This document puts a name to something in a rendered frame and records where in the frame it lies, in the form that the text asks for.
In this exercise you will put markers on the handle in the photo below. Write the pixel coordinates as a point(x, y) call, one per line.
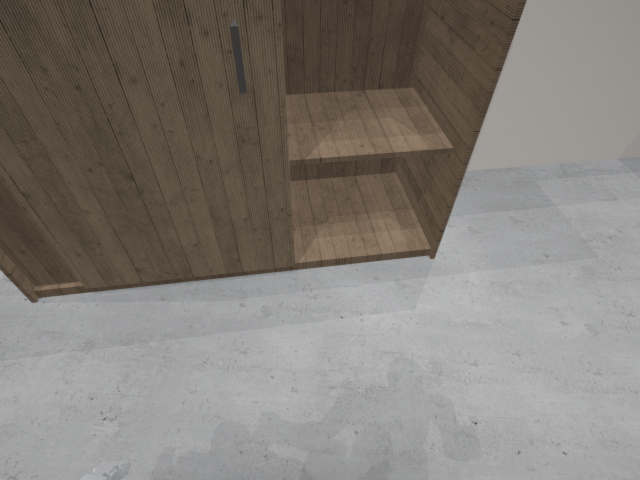
point(238, 56)

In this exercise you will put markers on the wardrobe door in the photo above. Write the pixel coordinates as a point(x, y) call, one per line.
point(26, 245)
point(124, 134)

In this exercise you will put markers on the left robot hand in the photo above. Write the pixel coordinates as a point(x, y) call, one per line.
point(115, 470)

